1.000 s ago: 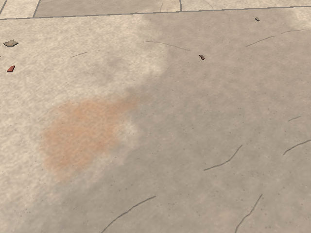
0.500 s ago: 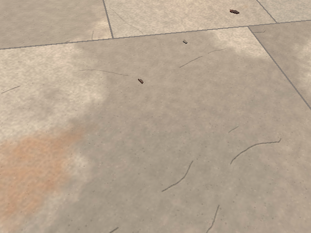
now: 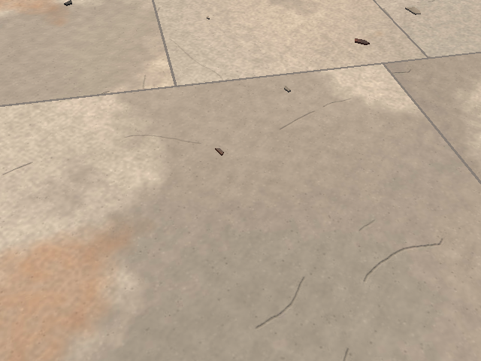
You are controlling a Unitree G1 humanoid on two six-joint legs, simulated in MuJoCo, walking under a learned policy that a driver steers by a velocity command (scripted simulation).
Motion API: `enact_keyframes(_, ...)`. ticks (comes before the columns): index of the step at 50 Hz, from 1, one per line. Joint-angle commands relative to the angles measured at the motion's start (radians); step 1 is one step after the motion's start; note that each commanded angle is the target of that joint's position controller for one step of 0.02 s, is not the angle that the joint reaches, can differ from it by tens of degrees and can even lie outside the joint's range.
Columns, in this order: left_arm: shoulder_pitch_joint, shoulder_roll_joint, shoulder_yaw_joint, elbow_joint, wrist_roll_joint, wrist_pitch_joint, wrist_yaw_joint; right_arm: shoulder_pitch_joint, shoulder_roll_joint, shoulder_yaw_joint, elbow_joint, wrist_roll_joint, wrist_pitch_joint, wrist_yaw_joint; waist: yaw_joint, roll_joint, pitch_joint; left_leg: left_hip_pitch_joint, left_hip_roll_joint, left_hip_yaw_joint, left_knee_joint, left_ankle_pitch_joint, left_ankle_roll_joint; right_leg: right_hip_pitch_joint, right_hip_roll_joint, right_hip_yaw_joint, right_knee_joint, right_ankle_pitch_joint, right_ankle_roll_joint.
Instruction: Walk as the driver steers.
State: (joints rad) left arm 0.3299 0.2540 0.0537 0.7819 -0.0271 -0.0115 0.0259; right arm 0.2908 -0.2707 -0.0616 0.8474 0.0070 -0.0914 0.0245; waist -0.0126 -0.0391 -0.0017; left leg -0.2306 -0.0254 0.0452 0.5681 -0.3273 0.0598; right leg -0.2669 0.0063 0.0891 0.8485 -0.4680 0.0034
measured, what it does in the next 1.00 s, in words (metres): climbs, turning left: right foot 0.05 m higher, then left foot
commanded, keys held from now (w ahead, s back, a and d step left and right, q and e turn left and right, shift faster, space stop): w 0.12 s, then no key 0.16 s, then q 0.18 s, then w+q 0.54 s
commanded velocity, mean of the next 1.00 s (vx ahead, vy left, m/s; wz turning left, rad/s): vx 0.31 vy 0.00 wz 0.29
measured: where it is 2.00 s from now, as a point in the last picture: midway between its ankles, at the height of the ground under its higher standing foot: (158, 272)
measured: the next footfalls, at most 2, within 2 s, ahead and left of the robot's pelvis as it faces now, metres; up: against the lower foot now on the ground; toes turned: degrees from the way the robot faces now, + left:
right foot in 0.34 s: +0.34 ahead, -0.13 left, +0.05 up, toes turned -2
left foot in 0.74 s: +0.25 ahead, +0.11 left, +0.05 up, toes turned +12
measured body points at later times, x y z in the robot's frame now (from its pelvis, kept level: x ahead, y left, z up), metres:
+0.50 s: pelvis +0.17 -0.03 +0.03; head +0.20 -0.02 +0.48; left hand +0.34 +0.23 -0.06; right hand +0.23 -0.30 -0.10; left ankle +0.07 +0.08 -0.61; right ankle +0.30 -0.13 -0.69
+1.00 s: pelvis +0.26 +0.03 +0.07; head +0.27 +0.09 +0.52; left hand +0.41 +0.34 -0.02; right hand +0.32 -0.22 -0.03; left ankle +0.20 +0.10 -0.69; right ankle +0.37 -0.10 -0.62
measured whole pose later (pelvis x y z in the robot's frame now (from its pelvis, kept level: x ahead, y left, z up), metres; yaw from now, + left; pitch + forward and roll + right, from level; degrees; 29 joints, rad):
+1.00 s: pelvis +0.26 +0.03 +0.07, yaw +20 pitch +4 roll -5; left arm -0.04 0.27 0.08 0.78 -0.02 -0.06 -0.02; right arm 0.49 -0.17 -0.04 0.83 0.01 -0.05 -0.04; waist -0.08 -0.03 -0.03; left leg -0.14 -0.02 -0.17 0.27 -0.32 0.08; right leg -0.55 0.03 0.01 0.81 -0.14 0.02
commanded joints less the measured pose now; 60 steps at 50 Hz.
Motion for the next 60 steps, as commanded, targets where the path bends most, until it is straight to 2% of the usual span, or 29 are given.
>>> enact_keyframes(1,-0.132,0.109,0.025,-0.129,-0.019,-0.061,-0.005,0.119,-0.128,-0.023,-0.018,-0.007,-0.015,-0.006,-0.058,0.167,0.119,0.327,0.368,-0.618,-0.396,-0.281,0.212,-0.621,-0.053,0.016,0.372,0.037,-0.029)
enact_keyframes(3,-0.152,0.097,0.03,-0.121,0.005,-0.072,-0.017,0.085,-0.109,-0.009,-0.023,-0.013,-0.009,-0.011,-0.037,0.124,0.12,0.297,0.298,-0.45,-0.413,-0.077,0.151,-0.605,-0.101,-0.009,0.316,0.197,-0.038)
enact_keyframes(5,-0.153,0.063,0.025,-0.111,0.011,-0.069,-0.036,0.127,-0.08,0.004,-0.003,-0.016,0.002,-0.014,-0.038,0.14,0.09,0.287,0.251,-0.331,-0.42,0.119,0.135,-0.568,-0.105,-0.055,0.3,0.274,-0.02)
enact_keyframes(9,-0.228,0.016,0.004,-0.135,0.022,-0.057,-0.046,0.162,-0.093,0.01,0.017,-0.022,0.035,-0.039,-0.039,0.11,0.099,0.237,0.223,-0.166,-0.386,0.6,0.131,-0.543,-0.088,-0.128,0.192,0.325,0.03)
enact_keyframes(12,-0.356,-0.028,-0.021,-0.183,0.02,-0.06,-0.059,0.189,-0.111,0.012,0.028,-0.018,0.061,-0.055,-0.068,0.138,0.114,0.146,0.195,-0.097,-0.382,0.701,0.1,-0.392,-0.049,-0.177,-0.066,0.407,0.029)
enact_keyframes(15,-0.315,0.033,-0.001,-0.183,0.016,-0.05,-0.059,0.205,-0.127,0.008,0.038,-0.008,0.066,-0.05,-0.027,0.187,0.058,0.168,0.235,-0.104,-0.312,0.923,0.099,-0.228,0.019,-0.219,-0.109,0.335,-0.025)
enact_keyframes(17,-0.084,0.107,0.034,-0.121,0.032,-0.058,-0.044,0.147,-0.113,0.016,0.024,0.013,0.052,-0.051,0.115,0.19,-0.077,0.135,0.181,-0.088,-0.098,1.118,0.037,0.082,0.047,-0.183,-0.25,0.532,-0.09)
enact_keyframes(18,0.032,0.229,0.067,-0.113,0.048,-0.057,-0.025,0.176,-0.087,0.028,-0.003,-0.014,0.037,-0.047,0.143,0.062,-0.222,-0.055,0.114,-0.076,0.125,0.811,-0.027,0.406,-0.155,0.028,-0.242,0.848,-0.173)
enact_keyframes(19,0.101,0.262,0.073,-0.103,0.052,-0.038,-0.013,0.254,-0.02,0.053,-0.013,-0.009,0.035,-0.042,0.129,-0.19,-0.473,-0.209,-0.034,-0.074,0.524,-0.064,-0.083,0.597,-0.463,0.426,-0.404,0.786,-0.368)
enact_keyframes(20,0.035,0.175,0.047,-0.127,0.061,-0.031,0.0,0.184,-0.127,0.011,0.012,0.003,0.042,-0.032,0.136,-0.111,-0.452,-0.232,-0.038,-0.196,0.738,-0.28,-0.096,0.457,-0.436,0.497,-0.479,0.647,-0.353)
enact_keyframes(21,-0.087,0.138,0.029,-0.138,0.042,-0.029,0.008,0.117,-0.128,-0.003,-0.024,0.025,0.059,-0.035,0.084,-0.084,-0.262,-0.323,0.013,-0.158,0.793,-0.249,-0.094,0.299,-0.411,0.323,-0.503,0.507,-0.31)
enact_keyframes(22,-0.153,0.085,0.015,-0.132,0.024,-0.031,0.011,0.076,-0.095,0.002,-0.032,0.025,0.079,-0.049,0.056,-0.029,-0.148,-0.343,0.051,-0.117,0.75,-0.205,-0.093,0.175,-0.341,0.204,-0.542,0.383,-0.261)
enact_keyframes(24,-0.244,0.055,0.012,-0.109,0.033,-0.047,0.0,0.145,-0.061,-0.01,-0.02,0.015,0.118,-0.073,-0.028,-0.073,-0.059,-0.224,0.089,-0.097,0.687,-0.152,-0.09,-0.053,-0.266,0.04,-0.61,0.229,-0.184)
enact_keyframes(27,-0.279,0.073,0.024,-0.086,0.023,-0.071,-0.01,0.187,-0.046,-0.019,-0.031,0.009,0.133,-0.073,-0.066,-0.107,-0.035,-0.176,0.111,-0.071,0.594,-0.072,-0.065,-0.144,-0.285,-0.023,-0.704,0.062,-0.19)
enact_keyframes(30,-0.287,0.145,0.05,-0.064,0.009,-0.074,-0.003,0.113,-0.061,-0.022,-0.068,0.001,0.13,-0.056,-0.069,-0.093,-0.043,-0.103,0.144,-0.06,0.341,-0.018,-0.041,-0.148,-0.305,-0.068,-0.749,-0.01,-0.192)
enact_keyframes(32,-0.286,0.191,0.066,-0.055,-0.006,-0.061,-0.003,0.088,-0.07,-0.021,-0.072,0.003,0.133,-0.038,-0.069,-0.096,-0.058,-0.047,0.119,-0.011,0.202,-0.064,-0.02,-0.124,-0.314,-0.089,-0.755,-0.052,-0.181)
enact_keyframes(35,-0.334,0.19,0.065,-0.06,-0.023,-0.037,-0.005,0.153,-0.079,-0.029,-0.027,0.007,0.139,-0.023,-0.112,-0.045,-0.054,0.026,0.109,0.043,0.047,0.041,0.018,-0.107,-0.314,-0.121,-0.697,-0.131,-0.136)
enact_keyframes(36,-0.362,0.16,0.058,-0.065,-0.016,-0.026,-0.005,0.248,-0.091,-0.038,0.027,0.0,0.135,-0.024,-0.146,0.05,-0.037,0.089,0.037,0.111,-0.006,-0.008,0.045,-0.148,-0.25,-0.177,-0.575,-0.194,-0.107)
enact_keyframes(37,-0.36,0.115,0.047,-0.06,-0.006,-0.015,-0.008,0.344,-0.081,-0.041,0.071,0.002,0.128,-0.023,-0.167,0.152,-0.014,0.148,0.042,0.064,-0.086,-0.077,0.07,-0.215,-0.184,-0.238,-0.354,-0.238,-0.078)
enact_keyframes(38,-0.388,0.06,0.034,-0.092,-0.009,-0.007,-0.02,0.349,-0.18,-0.061,0.053,-0.016,0.117,-0.029,-0.145,0.385,0.089,0.109,0.243,-0.361,-0.299,-0.395,0.177,-0.411,-0.04,-0.299,-0.005,-0.199,-0.007)
enact_keyframes(39,-0.422,0.065,0.025,-0.141,-0.026,-0.029,-0.036,0.201,-0.202,-0.046,-0.036,-0.024,0.072,-0.033,-0.075,0.334,0.146,0.043,0.351,-0.713,-0.463,-0.478,0.246,-0.538,-0.016,-0.09,0.111,-0.018,-0.014)
enact_keyframes(40,-0.406,0.112,0.035,-0.133,-0.02,-0.05,-0.05,0.084,-0.187,-0.041,-0.083,-0.023,0.043,-0.043,-0.021,0.252,0.125,0.054,0.362,-0.628,-0.458,-0.212,0.194,-0.524,-0.041,-0.065,0.129,0.117,-0.022)
enact_keyframes(41,-0.364,0.14,0.047,-0.098,0.008,-0.059,-0.05,0.048,-0.18,-0.044,-0.089,-0.015,0.028,-0.041,0.003,0.221,0.061,0.076,0.324,-0.563,-0.437,-0.087,0.149,-0.483,-0.04,-0.067,0.133,0.169,-0.025)
enact_keyframes(43,-0.375,0.115,0.05,-0.069,0.03,-0.067,-0.042,0.081,-0.121,-0.029,-0.086,-0.003,0.022,-0.043,-0.005,0.13,-0.025,0.103,0.261,-0.449,-0.394,0.054,0.096,-0.406,-0.025,-0.078,0.139,0.268,-0.011)
enact_keyframes(45,-0.379,0.085,0.045,-0.06,0.019,-0.058,-0.046,0.143,-0.075,-0.016,-0.078,0.002,0.017,-0.049,-0.01,0.139,-0.052,0.149,0.218,-0.405,-0.387,0.079,0.089,-0.387,0.001,-0.09,0.126,0.316,0.0)
enact_keyframes(49,-0.521,0.057,0.034,-0.097,0.007,-0.076,-0.048,0.254,-0.085,-0.024,-0.063,0.005,0.026,-0.077,-0.068,0.161,0.003,0.259,0.219,-0.453,-0.379,0.059,0.125,-0.464,0.024,-0.064,-0.111,0.335,0.022)
enact_keyframes(54,-0.572,0.054,0.032,-0.116,-0.004,-0.091,-0.061,0.234,-0.095,-0.037,-0.068,0.012,0.04,-0.087,-0.082,0.209,-0.001,0.216,0.209,-0.483,-0.338,0.074,0.136,-0.331,0.028,-0.05,-0.303,0.347,0.047)
enact_keyframes(58,-0.485,0.063,0.032,-0.081,0.002,-0.096,-0.051,0.174,-0.09,-0.041,-0.07,0.013,0.039,-0.069,-0.033,0.212,0.015,0.097,0.189,-0.473,-0.309,0.157,0.116,-0.08,0.025,-0.082,-0.394,0.323,0.011)
enact_keyframes(60,-0.311,0.111,0.057,-0.021,0.005,-0.102,-0.035,0.128,-0.082,-0.04,-0.083,0.007,0.04,-0.06,0.052,0.183,-0.048,0.022,0.12,-0.414,-0.141,0.382,0.07,0.202,0.018,-0.088,-0.488,0.32,-0.031)
Velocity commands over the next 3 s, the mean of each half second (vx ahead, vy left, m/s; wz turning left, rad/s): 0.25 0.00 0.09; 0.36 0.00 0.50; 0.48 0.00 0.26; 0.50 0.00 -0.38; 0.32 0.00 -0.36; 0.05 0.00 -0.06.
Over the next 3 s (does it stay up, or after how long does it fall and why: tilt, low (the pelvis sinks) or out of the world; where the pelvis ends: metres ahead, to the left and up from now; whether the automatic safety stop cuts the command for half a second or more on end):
stays up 1.05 0.26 0.04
